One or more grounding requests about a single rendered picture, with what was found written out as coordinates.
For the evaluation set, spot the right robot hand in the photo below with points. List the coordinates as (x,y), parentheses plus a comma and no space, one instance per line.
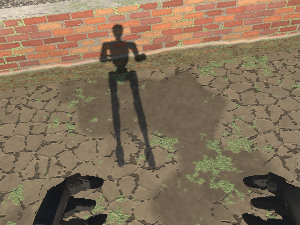
(286,203)

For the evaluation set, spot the left robot hand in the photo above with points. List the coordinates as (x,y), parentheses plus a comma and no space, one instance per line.
(58,202)

